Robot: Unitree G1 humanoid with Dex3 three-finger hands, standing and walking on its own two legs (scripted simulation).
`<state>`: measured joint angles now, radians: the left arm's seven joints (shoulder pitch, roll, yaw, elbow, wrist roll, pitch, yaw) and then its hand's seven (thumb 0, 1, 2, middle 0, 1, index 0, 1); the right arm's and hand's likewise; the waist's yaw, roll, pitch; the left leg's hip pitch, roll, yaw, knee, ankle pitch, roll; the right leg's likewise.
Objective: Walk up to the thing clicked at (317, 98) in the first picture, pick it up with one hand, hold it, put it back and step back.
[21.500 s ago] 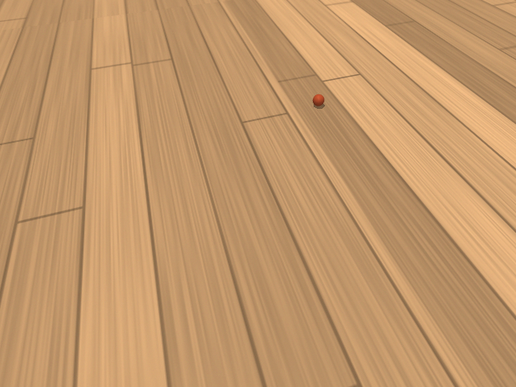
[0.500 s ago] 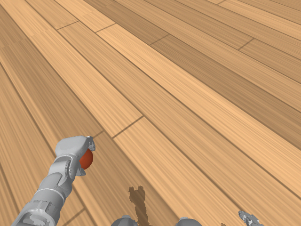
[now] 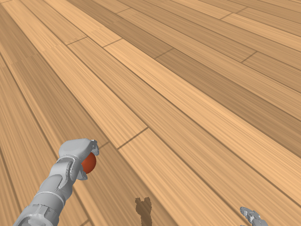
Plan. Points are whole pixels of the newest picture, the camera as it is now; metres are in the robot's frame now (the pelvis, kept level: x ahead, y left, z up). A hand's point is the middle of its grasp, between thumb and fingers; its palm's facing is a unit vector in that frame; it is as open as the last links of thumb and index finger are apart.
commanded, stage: hold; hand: left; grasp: from above
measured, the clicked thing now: (83, 162) +0.32 +0.23 -0.08
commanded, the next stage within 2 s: crouch in 1.40 s
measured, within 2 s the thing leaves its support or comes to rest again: neither
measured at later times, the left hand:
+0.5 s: hand (79, 170) +0.27 +0.22 -0.03, palm faces -0.44 -0.06 -0.90, open 9.4 cm
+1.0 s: hand (79, 168) +0.28 +0.21 -0.02, palm faces -0.45 -0.06 -0.89, open 9.4 cm
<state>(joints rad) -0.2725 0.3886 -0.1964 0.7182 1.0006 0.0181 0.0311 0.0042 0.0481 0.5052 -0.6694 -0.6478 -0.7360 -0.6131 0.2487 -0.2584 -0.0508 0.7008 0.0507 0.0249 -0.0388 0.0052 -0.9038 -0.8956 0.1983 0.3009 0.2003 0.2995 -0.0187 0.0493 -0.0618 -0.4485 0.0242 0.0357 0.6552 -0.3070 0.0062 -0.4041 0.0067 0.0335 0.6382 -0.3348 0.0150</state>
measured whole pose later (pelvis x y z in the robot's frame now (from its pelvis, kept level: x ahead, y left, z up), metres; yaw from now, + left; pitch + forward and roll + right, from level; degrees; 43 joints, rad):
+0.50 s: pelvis -0.02 +0.00 +0.01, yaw +0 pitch +2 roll +0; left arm -0.24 0.39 -0.21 0.65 0.99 0.01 -0.01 0.00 0.05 0.51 -0.66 -0.65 -0.73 -0.62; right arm 0.22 -0.26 -0.03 0.68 0.06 0.05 -0.05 0.01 -0.91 -0.90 0.20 0.30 0.20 0.30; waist 0.00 0.05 -0.02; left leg -0.35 0.02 0.04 0.55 -0.23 0.00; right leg -0.32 0.00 0.04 0.56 -0.27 0.01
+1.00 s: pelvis -0.02 +0.00 +0.01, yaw +0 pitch +1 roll +0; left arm -0.25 0.39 -0.22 0.62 0.98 0.01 -0.04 0.00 0.05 0.51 -0.66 -0.65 -0.73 -0.62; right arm 0.19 -0.25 -0.02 0.67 0.07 0.06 -0.07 0.01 -0.92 -0.90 0.20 0.30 0.20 0.30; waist 0.01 0.05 0.00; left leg -0.30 0.02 0.04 0.48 -0.20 0.00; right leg -0.27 0.00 0.04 0.50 -0.25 0.01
